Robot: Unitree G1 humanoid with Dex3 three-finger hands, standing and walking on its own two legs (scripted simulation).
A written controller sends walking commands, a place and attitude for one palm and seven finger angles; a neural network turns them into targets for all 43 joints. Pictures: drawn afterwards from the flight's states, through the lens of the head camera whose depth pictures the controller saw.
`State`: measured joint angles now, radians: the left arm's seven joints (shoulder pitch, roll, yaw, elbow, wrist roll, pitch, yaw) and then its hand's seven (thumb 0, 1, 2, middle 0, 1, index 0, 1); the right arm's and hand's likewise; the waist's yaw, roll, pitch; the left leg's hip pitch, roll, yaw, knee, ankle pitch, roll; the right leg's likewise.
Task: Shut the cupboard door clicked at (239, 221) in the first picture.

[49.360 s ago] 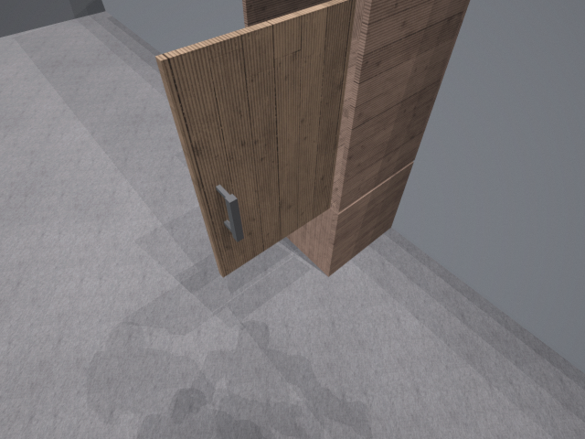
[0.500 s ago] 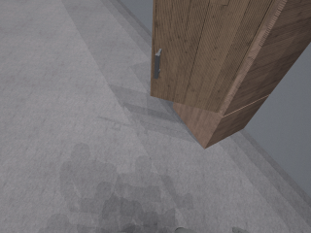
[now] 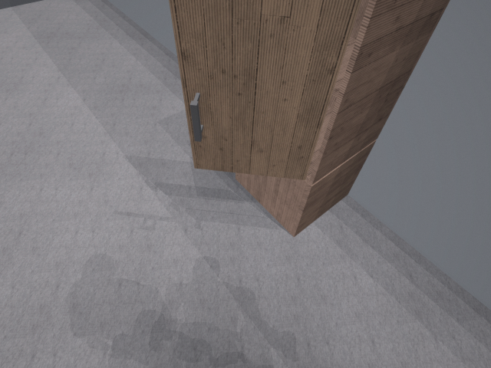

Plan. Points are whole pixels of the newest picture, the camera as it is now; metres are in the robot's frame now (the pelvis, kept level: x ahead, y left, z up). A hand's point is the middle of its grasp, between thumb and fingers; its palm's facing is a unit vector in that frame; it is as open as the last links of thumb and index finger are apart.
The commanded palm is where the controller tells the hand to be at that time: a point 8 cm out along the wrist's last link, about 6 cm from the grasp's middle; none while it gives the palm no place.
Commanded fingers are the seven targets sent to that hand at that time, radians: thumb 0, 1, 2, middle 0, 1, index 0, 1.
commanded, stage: take the last steps up to it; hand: left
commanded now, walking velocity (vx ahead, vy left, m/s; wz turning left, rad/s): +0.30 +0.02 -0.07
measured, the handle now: (197, 117) +0.74 +0.17 -0.08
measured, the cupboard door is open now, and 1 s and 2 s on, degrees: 44 44 44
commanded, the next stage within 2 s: come to a stop and stand still in 0.70 s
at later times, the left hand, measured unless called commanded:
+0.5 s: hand out of the picture +0.11 +0.15 -0.16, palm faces +0.06 -0.98 -0.18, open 7.3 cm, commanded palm none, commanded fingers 0.00 0.90 0.90 -0.20 -0.30 -0.20 -0.30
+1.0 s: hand (176, 269) +0.33 +0.17 -0.16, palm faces +0.00 -0.97 -0.23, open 7.3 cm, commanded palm none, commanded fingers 0.00 0.90 0.90 -0.20 -0.30 -0.20 -0.30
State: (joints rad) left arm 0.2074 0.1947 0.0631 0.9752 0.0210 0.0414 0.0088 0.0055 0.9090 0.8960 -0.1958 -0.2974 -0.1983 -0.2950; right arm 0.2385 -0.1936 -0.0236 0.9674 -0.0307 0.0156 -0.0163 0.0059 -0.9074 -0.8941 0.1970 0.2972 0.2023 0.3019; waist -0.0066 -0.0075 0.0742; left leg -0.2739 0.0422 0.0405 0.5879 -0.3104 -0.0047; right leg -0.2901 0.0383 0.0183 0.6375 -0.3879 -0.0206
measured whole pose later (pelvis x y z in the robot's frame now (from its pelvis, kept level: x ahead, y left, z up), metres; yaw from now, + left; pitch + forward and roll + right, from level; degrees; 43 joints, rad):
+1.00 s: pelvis +0.28 -0.02 +0.01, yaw -1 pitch +0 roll +1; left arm 0.23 0.16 0.03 1.07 0.02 -0.03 0.03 0.01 0.93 0.90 -0.19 -0.30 -0.20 -0.29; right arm 0.25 -0.16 -0.01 1.08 -0.01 0.02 -0.02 0.00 -0.92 -0.89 0.20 0.30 0.20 0.30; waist -0.01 0.01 0.03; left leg -0.18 0.05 0.11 0.49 -0.29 -0.02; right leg -0.24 -0.02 -0.09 0.54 -0.29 -0.04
